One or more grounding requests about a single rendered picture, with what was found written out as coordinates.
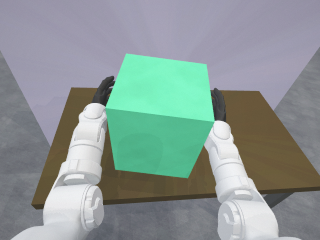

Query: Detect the carton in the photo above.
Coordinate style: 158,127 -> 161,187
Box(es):
105,53 -> 215,178

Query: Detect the left robot hand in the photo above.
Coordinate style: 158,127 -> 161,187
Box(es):
91,76 -> 116,107

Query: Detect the left robot forearm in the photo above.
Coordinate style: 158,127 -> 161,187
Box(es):
43,103 -> 107,224

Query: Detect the right robot upper arm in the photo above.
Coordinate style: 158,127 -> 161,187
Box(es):
217,199 -> 301,240

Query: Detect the left robot upper arm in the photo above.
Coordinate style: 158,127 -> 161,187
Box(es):
11,184 -> 104,240

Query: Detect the table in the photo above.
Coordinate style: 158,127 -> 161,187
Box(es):
31,87 -> 320,210

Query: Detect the right robot forearm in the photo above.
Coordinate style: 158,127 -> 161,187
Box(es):
204,120 -> 279,235

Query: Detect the right robot hand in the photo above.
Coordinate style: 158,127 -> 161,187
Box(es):
210,88 -> 226,123

